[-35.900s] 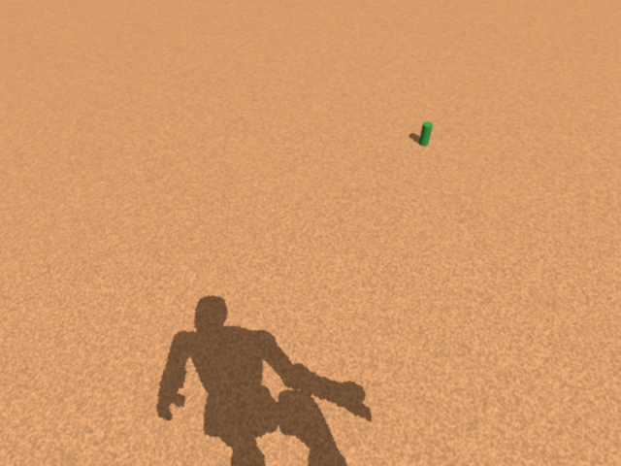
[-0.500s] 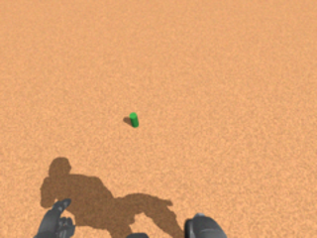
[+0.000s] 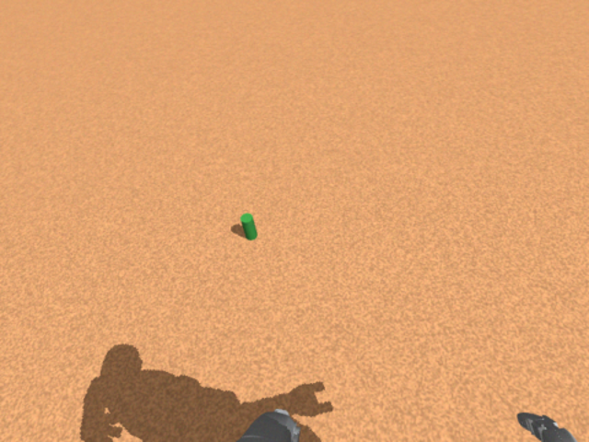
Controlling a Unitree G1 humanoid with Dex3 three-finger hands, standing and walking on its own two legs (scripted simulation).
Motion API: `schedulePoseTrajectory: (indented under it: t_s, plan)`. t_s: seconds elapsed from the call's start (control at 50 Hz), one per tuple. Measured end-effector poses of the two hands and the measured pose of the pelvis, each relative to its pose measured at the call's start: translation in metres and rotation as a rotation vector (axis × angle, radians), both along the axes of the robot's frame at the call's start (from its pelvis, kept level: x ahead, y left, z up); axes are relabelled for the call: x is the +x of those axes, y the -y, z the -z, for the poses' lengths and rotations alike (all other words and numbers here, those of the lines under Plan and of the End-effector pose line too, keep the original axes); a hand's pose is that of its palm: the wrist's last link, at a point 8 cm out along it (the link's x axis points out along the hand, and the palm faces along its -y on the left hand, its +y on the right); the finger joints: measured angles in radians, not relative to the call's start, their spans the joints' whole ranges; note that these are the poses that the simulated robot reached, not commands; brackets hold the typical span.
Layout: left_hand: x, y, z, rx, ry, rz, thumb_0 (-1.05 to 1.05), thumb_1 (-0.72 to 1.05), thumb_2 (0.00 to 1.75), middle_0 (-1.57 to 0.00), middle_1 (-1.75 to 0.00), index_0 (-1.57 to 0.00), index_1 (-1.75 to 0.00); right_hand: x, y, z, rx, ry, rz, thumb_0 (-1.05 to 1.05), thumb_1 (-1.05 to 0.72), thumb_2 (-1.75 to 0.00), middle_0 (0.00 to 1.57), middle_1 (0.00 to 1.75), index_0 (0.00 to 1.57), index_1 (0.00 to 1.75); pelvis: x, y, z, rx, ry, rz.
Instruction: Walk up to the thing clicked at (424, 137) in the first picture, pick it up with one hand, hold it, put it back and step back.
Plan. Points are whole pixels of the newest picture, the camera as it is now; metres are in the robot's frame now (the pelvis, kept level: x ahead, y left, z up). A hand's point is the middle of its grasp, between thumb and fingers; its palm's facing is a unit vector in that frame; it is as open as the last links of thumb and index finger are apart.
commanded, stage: step back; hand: left
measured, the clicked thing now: (249, 227) +1.00 +0.34 -0.70
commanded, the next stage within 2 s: stand in 1.02 s
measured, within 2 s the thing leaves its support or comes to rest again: neither
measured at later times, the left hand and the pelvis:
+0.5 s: hand out of the picture +0.05 +0.28 -0.14, palm faces +0.05 -0.93 -0.37, open 7.4 cm; pelvis -0.01 +0.00 +0.01, yaw +5 degrees
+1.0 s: hand out of the picture +0.11 +0.29 -0.14, palm faces +0.09 -0.92 -0.37, open 7.4 cm; pelvis +0.03 +0.02 +0.00, yaw +5 degrees
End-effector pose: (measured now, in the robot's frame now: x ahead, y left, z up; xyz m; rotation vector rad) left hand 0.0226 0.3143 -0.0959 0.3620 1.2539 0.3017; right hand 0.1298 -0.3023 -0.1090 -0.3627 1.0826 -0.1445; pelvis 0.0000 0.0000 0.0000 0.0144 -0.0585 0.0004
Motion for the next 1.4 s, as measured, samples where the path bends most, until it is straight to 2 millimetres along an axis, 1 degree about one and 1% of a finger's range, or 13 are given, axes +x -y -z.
schedulePoseTrajectory:
  t_s: [0.1, 0.18, 0.24, 0.3, 0.36, 0.46, 0.56, 0.68, 0.8, 0.92, 1.06, 1.24, 1.4]
  plan:
    - [-0.016, -0.010, -0.013, 0.031, 0.040, -0.017, 0.01, 0.90, 0.90, -0.21, -0.30, -0.20, -0.30, -0.054, 0.004, 0.009, 0.002, -0.097, 0.004, 0.00, -0.90, -0.90, 0.21, 0.30, 0.21, 0.30, -0.018, -0.003, -0.003, 0.000, -0.022, -0.047]
    - [-0.020, -0.027, -0.011, 0.035, 0.094, -0.029, 0.00, 0.90, 0.90, -0.21, -0.30, -0.20, -0.30, -0.089, -0.001, 0.014, -0.018, -0.195, -0.021, 0.00, -0.90, -0.90, 0.21, 0.30, 0.21, 0.30, -0.028, -0.011, 0.001, -0.015, -0.030, -0.098]
    - [-0.024, -0.039, -0.003, 0.027, 0.095, -0.038, 0.00, 0.90, 0.90, -0.21, -0.30, -0.20, -0.30, -0.105, -0.011, 0.009, -0.028, -0.210, -0.014, 0.00, -0.90, -0.90, 0.21, 0.30, 0.21, 0.30, -0.034, -0.018, 0.002, 0.024, -0.009, -0.096]
    - [-0.027, -0.039, 0.001, -0.002, 0.060, -0.042, 0.00, 0.90, 0.90, -0.20, -0.30, -0.20, -0.30, -0.114, -0.017, -0.001, -0.022, -0.178, 0.006, 0.00, -0.90, -0.90, 0.21, 0.30, 0.21, 0.30, -0.031, -0.021, -0.004, 0.006, -0.014, -0.097]
    - [-0.020, -0.035, 0.001, -0.031, 0.060, -0.033, 0.00, 0.90, 0.90, -0.20, -0.30, -0.20, -0.30, -0.117, -0.016, -0.012, -0.032, -0.172, 0.015, 0.00, -0.90, -0.90, 0.21, 0.30, 0.21, 0.30, -0.027, -0.018, -0.010, -0.002, -0.013, -0.099]
    - [0.002, -0.021, 0.004, -0.056, 0.066, -0.002, 0.00, 0.90, 0.90, -0.20, -0.30, -0.20, -0.30, -0.107, -0.002, -0.016, -0.048, -0.164, 0.024, 0.00, -0.90, -0.90, 0.21, 0.30, 0.21, 0.30, -0.017, -0.009, -0.010, 0.001, -0.014, -0.089]
    - [0.029, 0.002, 0.009, -0.047, 0.090, 0.004, 0.00, 0.90, 0.90, -0.20, -0.30, -0.20, -0.30, -0.079, 0.018, 0.003, -0.047, -0.157, 0.030, 0.00, -0.90, -0.90, 0.21, 0.30, 0.21, 0.30, -0.001, 0.005, 0.001, -0.026, -0.005, -0.087]
    - [0.048, 0.021, 0.001, -0.053, 0.132, -0.004, 0.00, 0.90, 0.90, -0.21, -0.30, -0.20, -0.30, -0.036, 0.011, 0.011, -0.013, -0.138, -0.012, 0.00, -0.90, -0.90, 0.20, 0.30, 0.21, 0.30, 0.014, 0.010, -0.002, -0.007, -0.015, -0.103]
    - [0.060, 0.011, 0.002, -0.046, 0.137, -0.017, 0.00, 0.90, 0.90, -0.21, -0.30, -0.20, -0.30, -0.006, -0.004, 0.013, -0.006, -0.121, -0.049, 0.00, -0.90, -0.90, 0.20, 0.30, 0.21, 0.30, 0.024, 0.002, -0.001, -0.010, -0.025, -0.112]
    - [0.071, -0.009, 0.008, -0.050, 0.118, -0.033, 0.00, 0.90, 0.90, -0.21, -0.30, -0.20, -0.30, 0.002, -0.022, 0.007, -0.011, -0.129, -0.033, 0.00, -0.90, -0.90, 0.21, 0.30, 0.21, 0.30, 0.031, -0.011, -0.002, -0.007, -0.029, -0.097]
    - [0.077, -0.020, 0.010, -0.062, 0.104, -0.030, 0.00, 0.90, 0.90, -0.20, -0.30, -0.20, -0.30, 0.018, -0.034, -0.005, -0.010, -0.103, -0.029, 0.00, -0.90, -0.90, 0.21, 0.30, 0.21, 0.30, 0.035, -0.019, -0.008, -0.020, -0.022, -0.090]
    - [0.073, -0.010, 0.003, -0.101, 0.079, -0.026, 0.00, 0.90, 0.90, -0.20, -0.30, -0.20, -0.30, 0.037, -0.045, -0.017, 0.019, -0.047, -0.046, 0.00, -0.90, -0.90, 0.21, 0.30, 0.21, 0.30, 0.039, -0.022, -0.019, -0.017, -0.007, -0.096]
    - [0.060, -0.004, -0.001, -0.099, 0.052, -0.032, 0.00, 0.90, 0.90, -0.20, -0.30, -0.20, -0.30, 0.033, -0.042, -0.017, 0.033, -0.056, -0.042, 0.00, -0.90, -0.90, 0.21, 0.30, 0.21, 0.30, 0.037, -0.018, -0.024, -0.014, -0.007, -0.098]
